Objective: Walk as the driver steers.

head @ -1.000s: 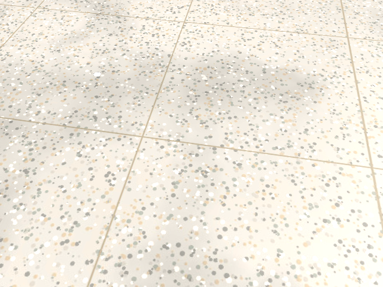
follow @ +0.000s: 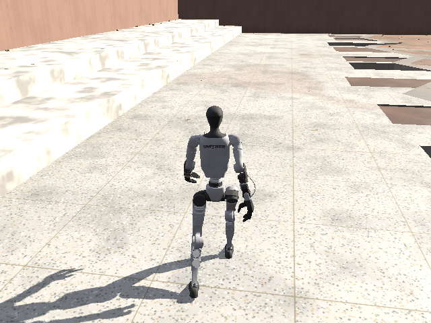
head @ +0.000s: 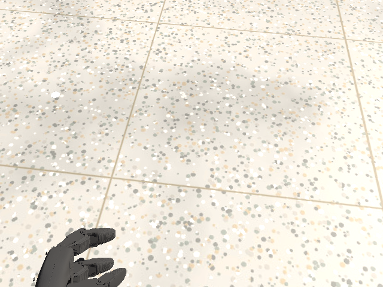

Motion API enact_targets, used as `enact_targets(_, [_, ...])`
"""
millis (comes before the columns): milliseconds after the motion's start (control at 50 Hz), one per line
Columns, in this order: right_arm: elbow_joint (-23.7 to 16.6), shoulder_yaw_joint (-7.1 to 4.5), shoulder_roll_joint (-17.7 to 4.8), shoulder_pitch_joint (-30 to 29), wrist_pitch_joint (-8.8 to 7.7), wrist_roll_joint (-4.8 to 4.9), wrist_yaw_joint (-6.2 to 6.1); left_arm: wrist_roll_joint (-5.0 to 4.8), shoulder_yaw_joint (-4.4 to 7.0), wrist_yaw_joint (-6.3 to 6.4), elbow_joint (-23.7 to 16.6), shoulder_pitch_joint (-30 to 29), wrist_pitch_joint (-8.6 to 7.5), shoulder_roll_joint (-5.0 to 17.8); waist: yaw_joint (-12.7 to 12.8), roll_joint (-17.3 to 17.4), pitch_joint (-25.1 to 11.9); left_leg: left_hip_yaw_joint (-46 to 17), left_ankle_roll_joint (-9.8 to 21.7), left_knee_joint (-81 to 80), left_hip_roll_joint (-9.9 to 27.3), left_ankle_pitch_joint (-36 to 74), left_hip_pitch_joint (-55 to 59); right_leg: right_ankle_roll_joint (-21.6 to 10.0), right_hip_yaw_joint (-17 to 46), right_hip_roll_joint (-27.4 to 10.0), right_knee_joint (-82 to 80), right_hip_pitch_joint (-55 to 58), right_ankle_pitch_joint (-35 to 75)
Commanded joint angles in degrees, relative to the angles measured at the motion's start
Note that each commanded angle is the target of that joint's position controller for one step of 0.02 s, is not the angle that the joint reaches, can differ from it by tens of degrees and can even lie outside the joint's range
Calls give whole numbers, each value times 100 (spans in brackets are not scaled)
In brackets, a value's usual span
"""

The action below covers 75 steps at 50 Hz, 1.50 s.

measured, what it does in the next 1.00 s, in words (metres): walks ahead, turning right: left foot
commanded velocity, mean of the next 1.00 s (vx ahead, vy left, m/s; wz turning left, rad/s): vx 0.99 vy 0.00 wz -0.31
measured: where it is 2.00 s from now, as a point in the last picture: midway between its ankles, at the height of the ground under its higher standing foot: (232, 69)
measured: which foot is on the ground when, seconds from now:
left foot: up 0.00-0.48, down 0.50-1.00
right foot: down 0.00-0.52, up 0.54-1.00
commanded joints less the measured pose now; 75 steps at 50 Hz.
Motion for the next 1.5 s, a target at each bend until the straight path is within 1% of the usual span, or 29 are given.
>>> enact_targets(20, [-669, 134, 273, 389, -263, 73, 132, 191, 612, 97, 693, 3418, 68, 1927, 1045, -1711, -2810, -896, 485, 5951, -684, 795, -5170, -1345, 4764, -2054, -1038, 6877, -5055])
enact_targets(40, [-713, -40, -477, -187, -503, 390, 138, 209, 490, 108, 856, 3551, 25, 1270, 1331, -1764, -2663, -1538, 787, 6568, -626, 595, -5616, -1076, 5773, -1947, -2160, 6701, -5244])
enact_targets(60, [-1027, -141, -785, -1055, -563, 592, 118, 239, 390, 100, 925, 3187, -22, 905, 1234, -1437, -1535, -1257, 893, 6827, -365, 829, -6215, -830, 4846, -1871, -2137, 5944, -4207])
enact_targets(100, [-1246, -117, -588, -1696, -556, 373, 81, 388, 277, 21, 911, 2289, -124, 547, 657, 49, -712, -1125, 977, 6322, 123, 1510, -5661, -651, 3355, -1473, -2164, 3734, -2516])
enact_targets(140, [-1226, -99, -308, -1267, -304, 325, 136, 445, 167, 11, 951, 1803, -148, 225, 54, -278, -423, -1152, 961, 6061, 439, 1656, -5214, -749, 2737, -1277, -2380, 2501, -2506])
enact_targets(260, [-1726, -91, -612, -2605, -138, 93, 57, 285, 174, 246, 1120, 2340, -185, 641, 156, -135, 705, -660, 418, 3986, 590, 3269, -6162, -704, 1379, -951, -3164, 1733, -1267])
enact_targets(400, [-2291, -12, -522, -4273, -352, 270, 430, 174, 158, 422, 1308, 3513, -39, 909, 727, -60, 937, -102, 488, 1025, -66, 4470, -5598, -411, 572, -1118, -3298, 3660, 154])
enact_targets(460, [-2359, -179, -936, -3748, -342, 330, 488, 344, 250, 437, 1280, 3468, 132, 1219, 222, -670, 252, 182, 754, 1028, -611, 3329, -4973, -233, 511, -1421, -2072, 4958, 3777])
enact_targets(500, [-1906, -430, -1475, -1635, -224, 394, 351, 495, 246, 424, 1210, 3120, 276, 1246, -977, -1067, -957, 105, 1076, 1325, -695, 2768, -2383, -30, 363, -1282, 597, 4253, 5175])
enact_targets(520, [-1639, -542, -1967, -521, -160, 200, 239, 502, 99, 394, 979, 3344, 226, 679, -1011, -121, -2048, -1726, 1356, 1645, 624, 1287, 136, 45, 458, -797, 2816, 2105, 2988])
enact_targets(540, [-1541, -564, -1990, -312, -247, 141, 331, 191, -157, 284, 1051, 4119, 7, -220, -444, 1981, -3248, -5038, 2123, 254, 1808, -1526, 1689, 246, 1201, 308, 4807, 298, -2089])
enact_targets(580, [-1466, -365, -1070, -773, -306, 31, 304, -235, 119, 346, 666, 2587, -166, 856, -686, 976, -1601, -3947, 1340, -365, 1460, -779, 437, -32, 1433, -264, 5083, -591, -1859])
enact_targets(600, [-1390, -366, -1072, -1161, -357, -15, 332, -137, 90, 387, 504, 2207, -162, 699, -425, -1, -1027, -3203, 1207, -485, 1320, 279, -607, -13, 1375, -519, 4733, -450, -1586])
enact_targets(680, [-1181, -255, -528, -1982, -421, 24, 375, -57, 213, 319, 607, 2679, 284, 374, 387, 313, -161, -1161, 915, -922, 860, 1674, -2557, 56, 1387, -1155, 3994, 320, -1069])
enact_targets(900, [-1153, -334, -1230, -1415, -265, -52, -53, 85, 224, -40, -271, 766, 238, 498, 143, -156, 902, 1368, 156, -1107, 501, 5484, -1569, -65, -105, -475, 1022, -599, 1217])
enact_targets(980, [-1439, -514, -1966, -1810, 3, 24, -234, -58, 578, -94, -173, 2394, 369, 1207, 1342, 880, -314, 1355, 233, 1464, 868, 10280, -1240, -399, -743, 351, 1239, 2009, -38])
enact_targets(1000, [-1652, -523, -1959, -2322, -16, 81, -151, -6, 828, 3, 213, 3897, 503, 1734, 2066, 830, -903, 1103, 389, 3134, 809, 9933, -2000, -652, -283, 318, 1098, 3786, -288])
enact_targets(1020, [-1701, -411, -1463, -2801, -119, 213, 28, -36, 865, 160, 528, 4640, 601, 1707, 2385, -133, -658, 1153, 293, 5788, -149, 5391, -3136, -883, 355, 58, 188, 4688, -44])
enact_targets(1040, [-2082, -73, -139, -2402, -426, 142, 185, 223, 691, 89, 508, 4027, 556, 1527, 1104, -2287, -304, 207, 219, 7908, -1189, -256, -5511, -1438, 2306, -217, 136, 5309, -130])
enact_targets(1060, [-2522, 41, -164, -1980, -706, 307, 277, 407, 517, 50, 151, 3481, 338, 1189, 611, -2085, -1356, -1097, 516, 8224, -1193, -186, -6654, -2241, 5110, -1193, -1253, 5777, -2662])
enact_targets(1080, [-2647, -68, -759, -2689, -829, 382, 289, 340, 498, 27, 72, 3557, 211, 900, 883, -850, -983, -1202, 765, 7666, -919, 336, -6734, -1874, 5500, -1274, -2150, 5280, -3440])
enact_targets(1120, [-2641, -105, -766, -2628, -739, 240, 207, 268, 457, -30, -94, 2745, 32, 914, 120, 715, -208, -1251, 695, 6412, -448, 1112, -6131, -1552, 5020, -1121, -2258, 3335, -3354])
enact_targets(1180, [-2595, -217, -1002, -2418, -429, 77, 95, 224, 411, 186, -321, 2155, 28, 872, -204, 546, 179, -1159, 160, 5102, -87, 1311, -5246, -1369, 3667, -387, -2342, 1713, -2193])
enact_targets(1240, [-3094, -121, -685, -3646, -388, -76, 15, 117, 399, 433, -287, 2431, 82, 785, 318, 183, 449, -708, -174, 2997, -248, 2704, -4595, -1140, 2627, 195, -2230, 961, -927])
enact_targets(1360, [-3487, -350, -907, -4242, -457, 240, 94, 0, 527, 496, -30, 2985, 304, 836, 862, -665, 51, -740, -248, 580, -901, 3484, -3787, -494, 3078, 274, -1091, 2217, -648])
enact_targets(1420, [-3074, -512, -1304, -2524, -618, -14, 169, 161, 494, 528, -96, 2691, 370, 757, -15, -1014, -1169, -443, 368, 569, -619, 4665, -2227, 94, 2483, 253, 1255, 3192, 2139])
enact_targets(1440, [-2769, -485, -1584, -1300, -596, -113, 194, 388, 310, 482, -303, 2636, 345, 259, -303, -208, -2227, -1620, 730, 1380, 522, 6566, -375, 346, 2044, 474, 3228, 2167, -50])
enact_targets(1460, [-2189, -568, -1810, -763, -581, -132, 366, 84, 211, 387, -63, 4284, 295, 84, 297, 2919, -3260, -5090, 2463, 813, 2197, 6161, 1379, 716, 1879, 1255, 5300, 315, -3692])
enact_targets(1500, [-2511, -394, -956, -1556, -345, 36, 331, 117, 228, 336, -166, 2902, 406, 812, -155, 1145, -2129, -4178, 1955, 462, 1315, 3643, 453, 776, 1761, 407, 5536, -465, -3054])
